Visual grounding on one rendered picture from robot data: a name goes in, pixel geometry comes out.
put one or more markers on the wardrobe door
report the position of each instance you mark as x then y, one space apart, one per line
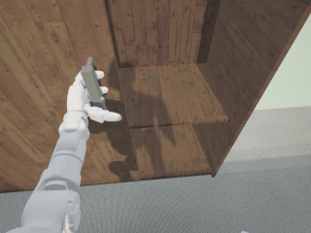
43 46
6 183

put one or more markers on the left robot hand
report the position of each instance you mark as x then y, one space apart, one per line
78 97

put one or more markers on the robot left forearm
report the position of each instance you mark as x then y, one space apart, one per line
64 170

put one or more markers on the handle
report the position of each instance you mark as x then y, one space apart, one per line
92 85

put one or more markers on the left robot upper arm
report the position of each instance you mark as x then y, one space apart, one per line
51 211

